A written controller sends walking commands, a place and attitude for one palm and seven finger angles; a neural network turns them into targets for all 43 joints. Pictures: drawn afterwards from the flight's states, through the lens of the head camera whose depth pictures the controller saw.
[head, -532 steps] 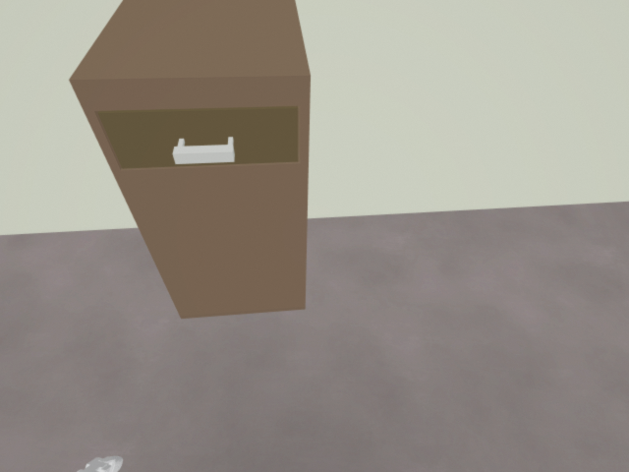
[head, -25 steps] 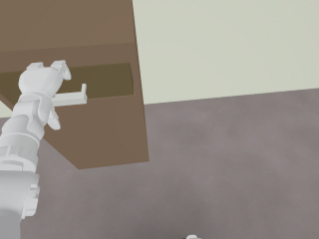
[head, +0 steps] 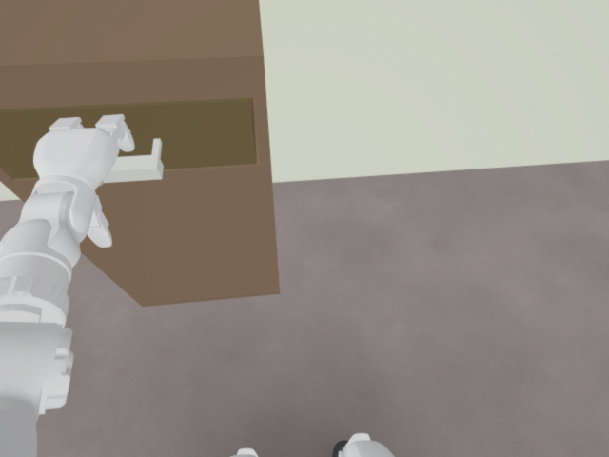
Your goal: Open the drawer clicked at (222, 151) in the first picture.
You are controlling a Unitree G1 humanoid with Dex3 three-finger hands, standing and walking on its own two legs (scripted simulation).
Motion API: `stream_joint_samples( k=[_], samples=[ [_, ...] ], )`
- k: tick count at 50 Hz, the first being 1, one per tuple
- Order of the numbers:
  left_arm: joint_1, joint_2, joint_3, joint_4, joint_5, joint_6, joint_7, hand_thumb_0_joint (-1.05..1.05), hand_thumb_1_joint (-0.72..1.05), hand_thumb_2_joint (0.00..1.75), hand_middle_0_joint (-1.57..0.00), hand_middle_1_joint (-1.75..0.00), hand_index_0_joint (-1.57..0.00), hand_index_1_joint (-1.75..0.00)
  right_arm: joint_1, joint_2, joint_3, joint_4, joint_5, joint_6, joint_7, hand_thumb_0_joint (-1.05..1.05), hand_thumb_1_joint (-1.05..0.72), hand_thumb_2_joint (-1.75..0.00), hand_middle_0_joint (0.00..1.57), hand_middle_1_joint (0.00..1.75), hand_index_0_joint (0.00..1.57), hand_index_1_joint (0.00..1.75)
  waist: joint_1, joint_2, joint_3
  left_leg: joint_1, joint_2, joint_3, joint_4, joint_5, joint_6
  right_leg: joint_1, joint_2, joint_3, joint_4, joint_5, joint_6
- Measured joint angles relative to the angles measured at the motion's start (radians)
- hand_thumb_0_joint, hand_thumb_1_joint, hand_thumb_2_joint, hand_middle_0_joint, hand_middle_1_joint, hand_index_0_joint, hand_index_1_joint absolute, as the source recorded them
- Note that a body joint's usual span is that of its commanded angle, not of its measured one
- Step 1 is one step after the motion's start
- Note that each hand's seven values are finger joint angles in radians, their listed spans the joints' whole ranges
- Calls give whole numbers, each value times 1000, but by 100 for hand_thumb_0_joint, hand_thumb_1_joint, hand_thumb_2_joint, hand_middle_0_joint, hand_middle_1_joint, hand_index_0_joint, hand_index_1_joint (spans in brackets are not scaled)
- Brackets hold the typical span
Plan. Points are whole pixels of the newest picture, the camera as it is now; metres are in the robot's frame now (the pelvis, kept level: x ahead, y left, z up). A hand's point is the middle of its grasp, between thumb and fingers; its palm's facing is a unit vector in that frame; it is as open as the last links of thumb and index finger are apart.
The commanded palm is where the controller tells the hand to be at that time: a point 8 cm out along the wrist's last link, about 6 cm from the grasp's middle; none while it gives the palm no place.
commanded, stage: lower the fingers behind the handle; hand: left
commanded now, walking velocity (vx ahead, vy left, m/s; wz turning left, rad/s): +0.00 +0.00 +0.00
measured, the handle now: (120, 158) +0.53 +0.27 +0.01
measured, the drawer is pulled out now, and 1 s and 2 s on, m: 0.00 0.00 0.00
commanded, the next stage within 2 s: close the thumb around the handle in 1.18 s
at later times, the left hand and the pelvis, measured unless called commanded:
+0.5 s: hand (111, 189) +0.48 +0.27 +0.01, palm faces -0.10 -0.02 -1.00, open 13.8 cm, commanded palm +0.46 +0.27 +0.06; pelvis +0.00 +0.01 -0.01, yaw -1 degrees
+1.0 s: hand (116, 197) +0.47 +0.27 +0.00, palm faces -0.09 -0.01 -1.00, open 13.9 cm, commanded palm +0.46 +0.26 +0.04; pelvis -0.01 +0.00 -0.02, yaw -1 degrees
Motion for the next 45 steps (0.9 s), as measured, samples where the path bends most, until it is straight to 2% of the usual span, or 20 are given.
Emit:
stream_joint_samples(
  k=[11, 26, 34, 39, 45],
  samples=[
    [-6, -8, 32, 36, 9, 38, 36, 0, -49, 30, -32, -120, -32, -120, 15, 15, 18, 17, -10, 14, 17, 0, -90, -90, 20, 30, 21, 30, -23, 11, -10, -44, 4, 17, 37, -20, 8, -48, 5, 17, 32, -10, 7],
    [6, -12, 17, 42, 8, 28, 45, 0, -49, 30, -29, -121, -32, -120, 19, 4, 14, 12, -7, 19, 21, 0, -90, -90, 20, 30, 21, 30, -19, 10, -18, -77, 4, 23, 71, -33, 13, -82, 6, 22, 61, -18, 12],
    [20, -22, 27, 22, 22, 18, 85, 0, -49, 30, -28, -120, -32, -120, 7, 1, 7, 10, -19, 9, 24, 0, -90, -90, 20, 30, 21, 30, -18, 6, -24, -124, 4, 14, 115, -46, 10, -125, 5, 13, 100, -31, 10],
    [-4, -28, 9, 39, 27, 42, 118, 0, -49, 30, -30, -121, -32, -120, -2, 3, 9, 21, -20, 5, 29, 0, -90, -90, 20, 30, 21, 30, -17, 8, -26, -150, 4, 5, 142, -54, 8, -147, 5, 5, 125, -40, 8],
    [-18, -32, 1, 58, 17, 86, 103, 0, -49, 30, -29, -120, -32, -120, -5, 9, 15, 18, -16, 6, 30, 0, -90, -90, 20, 30, 21, 30, -22, 14, -27, -150, 6, 6, 142, -52, 5, -148, 7, 5, 126, -38, 6]
  ],
)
